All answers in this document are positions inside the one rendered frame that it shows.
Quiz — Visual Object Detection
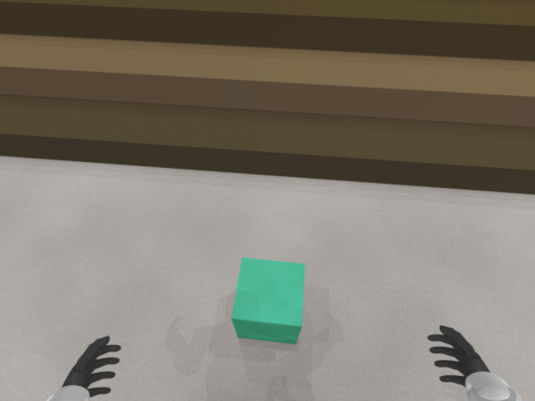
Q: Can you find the robot right hand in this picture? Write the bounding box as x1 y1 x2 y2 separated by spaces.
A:
428 326 490 387

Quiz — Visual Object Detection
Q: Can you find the robot left hand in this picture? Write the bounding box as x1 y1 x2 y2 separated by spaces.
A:
62 336 121 398

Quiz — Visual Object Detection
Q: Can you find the right robot forearm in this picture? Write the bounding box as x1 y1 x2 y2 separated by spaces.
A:
466 372 522 401

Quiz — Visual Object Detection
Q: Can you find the carton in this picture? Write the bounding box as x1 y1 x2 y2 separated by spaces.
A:
232 257 305 344

